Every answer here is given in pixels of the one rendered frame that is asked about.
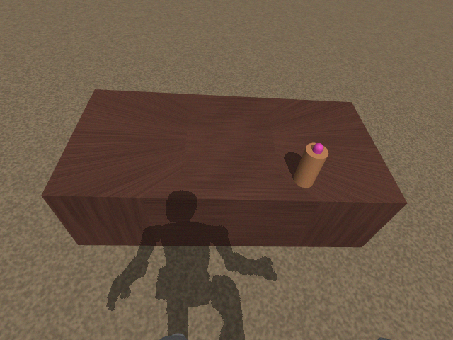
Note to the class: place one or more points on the bottle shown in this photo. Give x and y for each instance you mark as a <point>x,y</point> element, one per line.
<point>310,164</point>

